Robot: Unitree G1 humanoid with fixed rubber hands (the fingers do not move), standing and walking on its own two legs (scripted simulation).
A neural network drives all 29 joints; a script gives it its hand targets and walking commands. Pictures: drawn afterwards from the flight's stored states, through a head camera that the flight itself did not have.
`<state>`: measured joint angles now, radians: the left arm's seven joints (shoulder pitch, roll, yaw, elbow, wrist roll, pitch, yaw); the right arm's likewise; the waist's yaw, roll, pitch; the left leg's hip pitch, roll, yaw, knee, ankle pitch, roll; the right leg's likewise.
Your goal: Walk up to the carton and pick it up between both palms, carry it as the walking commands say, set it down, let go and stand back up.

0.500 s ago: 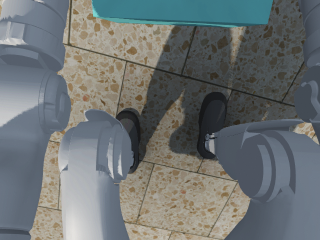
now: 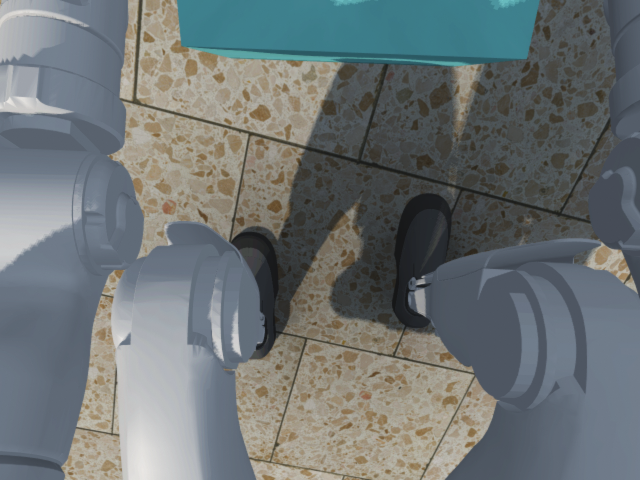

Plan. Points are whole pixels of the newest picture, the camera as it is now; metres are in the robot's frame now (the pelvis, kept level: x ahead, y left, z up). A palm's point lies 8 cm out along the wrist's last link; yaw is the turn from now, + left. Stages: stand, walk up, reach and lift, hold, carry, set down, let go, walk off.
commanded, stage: reach and lift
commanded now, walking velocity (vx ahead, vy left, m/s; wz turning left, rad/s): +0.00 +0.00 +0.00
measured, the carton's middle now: out of the picture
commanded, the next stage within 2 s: none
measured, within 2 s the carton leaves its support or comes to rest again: leaves its support in 0.54 s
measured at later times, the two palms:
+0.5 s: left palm out of the picture +0.57 +0.14 -0.17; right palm out of the picture +0.56 -0.23 -0.17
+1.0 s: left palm out of the picture +0.57 +0.14 -0.09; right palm out of the picture +0.56 -0.23 -0.10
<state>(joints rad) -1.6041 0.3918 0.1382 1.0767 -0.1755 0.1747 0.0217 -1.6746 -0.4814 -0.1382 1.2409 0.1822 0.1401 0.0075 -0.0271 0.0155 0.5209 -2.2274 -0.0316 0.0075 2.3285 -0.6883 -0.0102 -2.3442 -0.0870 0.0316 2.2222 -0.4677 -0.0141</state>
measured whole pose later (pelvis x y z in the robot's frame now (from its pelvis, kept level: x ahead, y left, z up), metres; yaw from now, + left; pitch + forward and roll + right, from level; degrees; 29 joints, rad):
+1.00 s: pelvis -0.01 -0.01 +0.04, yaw +0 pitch +37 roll +1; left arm -1.51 0.33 0.22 0.94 -0.09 0.30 0.08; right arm -1.54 -0.42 -0.16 1.00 0.13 0.31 -0.09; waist -0.03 0.04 0.37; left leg -2.16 -0.04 -0.02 2.17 -0.65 -0.03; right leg -2.26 -0.06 0.02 2.07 -0.45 -0.01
